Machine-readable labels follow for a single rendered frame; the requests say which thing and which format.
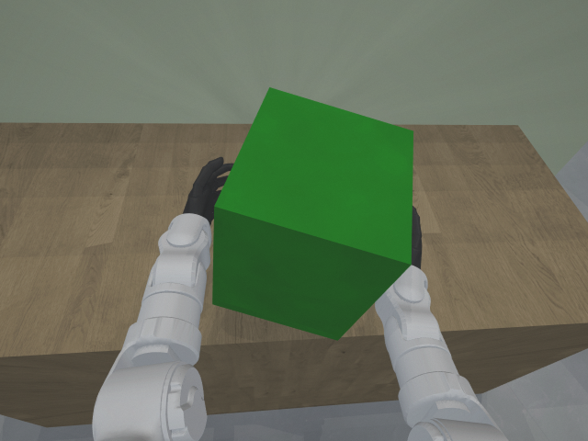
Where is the robot left forearm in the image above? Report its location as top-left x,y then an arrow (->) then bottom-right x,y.
92,213 -> 211,441

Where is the left robot upper arm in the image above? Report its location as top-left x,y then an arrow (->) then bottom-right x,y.
94,361 -> 207,441

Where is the robot left hand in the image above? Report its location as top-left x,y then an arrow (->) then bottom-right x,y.
183,157 -> 234,225

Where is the carton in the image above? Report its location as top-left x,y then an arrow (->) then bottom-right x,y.
212,87 -> 413,341

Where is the robot right forearm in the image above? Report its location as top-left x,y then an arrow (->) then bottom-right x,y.
375,265 -> 506,437

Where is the right robot upper arm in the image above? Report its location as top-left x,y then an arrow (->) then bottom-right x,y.
407,418 -> 508,441

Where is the pedestal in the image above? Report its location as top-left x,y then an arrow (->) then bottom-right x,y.
0,122 -> 588,427

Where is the robot right hand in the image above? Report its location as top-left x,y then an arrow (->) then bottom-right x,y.
412,206 -> 422,269

